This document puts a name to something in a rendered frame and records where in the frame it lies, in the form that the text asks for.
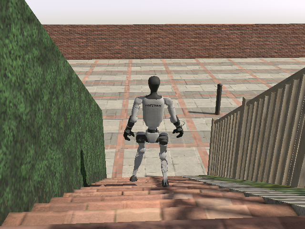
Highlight stairs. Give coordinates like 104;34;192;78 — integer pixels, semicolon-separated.
0;176;305;229

